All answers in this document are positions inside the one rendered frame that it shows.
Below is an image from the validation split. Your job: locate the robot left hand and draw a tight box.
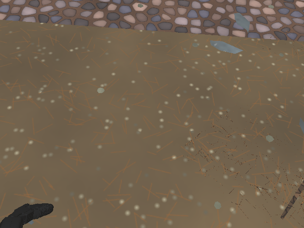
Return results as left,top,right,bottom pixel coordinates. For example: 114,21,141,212
0,203,54,228

